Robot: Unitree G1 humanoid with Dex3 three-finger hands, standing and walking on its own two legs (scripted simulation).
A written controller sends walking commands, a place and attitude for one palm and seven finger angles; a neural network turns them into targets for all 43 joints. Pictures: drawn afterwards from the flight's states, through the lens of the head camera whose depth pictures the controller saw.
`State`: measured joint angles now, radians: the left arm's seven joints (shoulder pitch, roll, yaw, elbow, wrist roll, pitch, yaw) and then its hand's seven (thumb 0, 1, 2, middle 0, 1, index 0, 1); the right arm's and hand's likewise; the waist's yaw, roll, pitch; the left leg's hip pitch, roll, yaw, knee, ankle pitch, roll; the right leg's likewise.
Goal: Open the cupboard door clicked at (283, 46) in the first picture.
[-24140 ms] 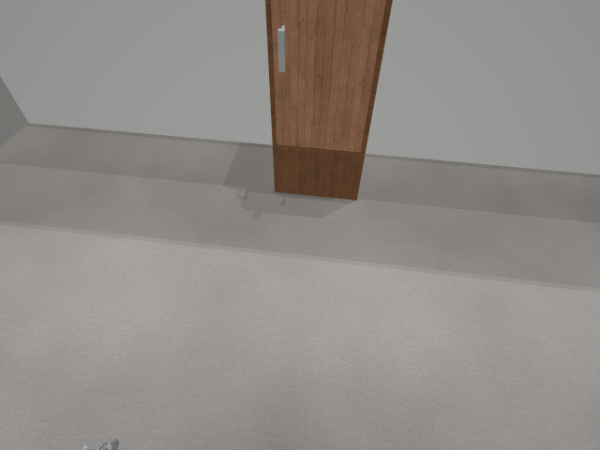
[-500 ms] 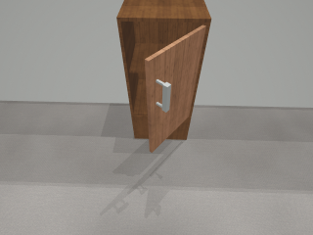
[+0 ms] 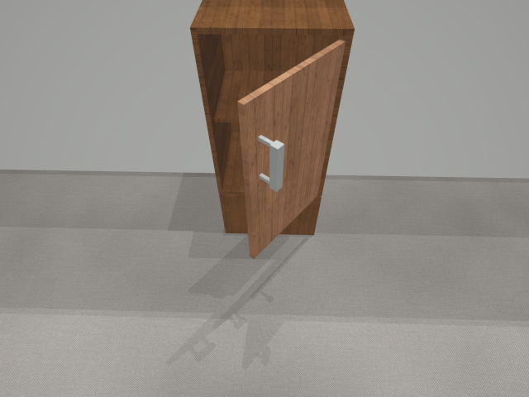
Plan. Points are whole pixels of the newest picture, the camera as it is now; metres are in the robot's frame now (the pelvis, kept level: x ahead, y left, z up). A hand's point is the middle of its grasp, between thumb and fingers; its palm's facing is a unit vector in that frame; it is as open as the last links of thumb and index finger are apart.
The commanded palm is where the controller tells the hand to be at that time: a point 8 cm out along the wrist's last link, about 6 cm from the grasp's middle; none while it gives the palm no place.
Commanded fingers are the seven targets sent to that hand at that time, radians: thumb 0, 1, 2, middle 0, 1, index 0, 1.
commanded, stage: look to check the result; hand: left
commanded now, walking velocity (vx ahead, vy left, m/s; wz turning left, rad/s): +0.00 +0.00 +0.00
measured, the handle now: (269, 163) +0.62 +0.02 -0.05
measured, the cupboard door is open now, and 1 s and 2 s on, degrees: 51 51 51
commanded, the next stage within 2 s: walk to a spot facing it in 0.08 s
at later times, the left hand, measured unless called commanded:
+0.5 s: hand out of the picture +0.03 +0.18 -0.18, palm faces -0.02 -0.98 -0.19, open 7.4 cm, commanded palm none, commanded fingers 0.00 0.90 0.90 -0.20 -0.30 -0.20 -0.30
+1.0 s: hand out of the picture +0.14 +0.14 -0.17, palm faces -0.33 -0.90 -0.28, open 7.4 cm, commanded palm none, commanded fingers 0.00 0.90 0.90 -0.20 -0.30 -0.20 -0.30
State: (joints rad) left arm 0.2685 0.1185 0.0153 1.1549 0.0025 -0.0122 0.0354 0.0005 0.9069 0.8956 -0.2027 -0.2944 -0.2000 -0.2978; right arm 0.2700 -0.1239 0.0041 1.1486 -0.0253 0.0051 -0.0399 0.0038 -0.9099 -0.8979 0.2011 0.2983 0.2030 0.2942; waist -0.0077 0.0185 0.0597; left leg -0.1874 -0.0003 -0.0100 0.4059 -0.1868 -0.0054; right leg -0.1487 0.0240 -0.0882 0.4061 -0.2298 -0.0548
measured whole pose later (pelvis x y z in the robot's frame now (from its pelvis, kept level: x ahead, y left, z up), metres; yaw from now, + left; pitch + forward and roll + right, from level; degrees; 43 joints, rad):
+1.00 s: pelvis +0.00 -0.03 -0.01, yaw -24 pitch +1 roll +2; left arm 0.19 0.21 0.08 0.94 0.03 0.04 0.01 0.00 0.90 0.90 -0.20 -0.29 -0.20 -0.30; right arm 0.08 -0.23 -0.06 0.89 -0.01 0.04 -0.03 0.01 -0.91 -0.90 0.20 0.30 0.20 0.29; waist 0.02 -0.01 0.11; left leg -0.38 0.02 0.02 0.83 -0.45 -0.05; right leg -0.29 0.07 0.13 0.53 -0.24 -0.05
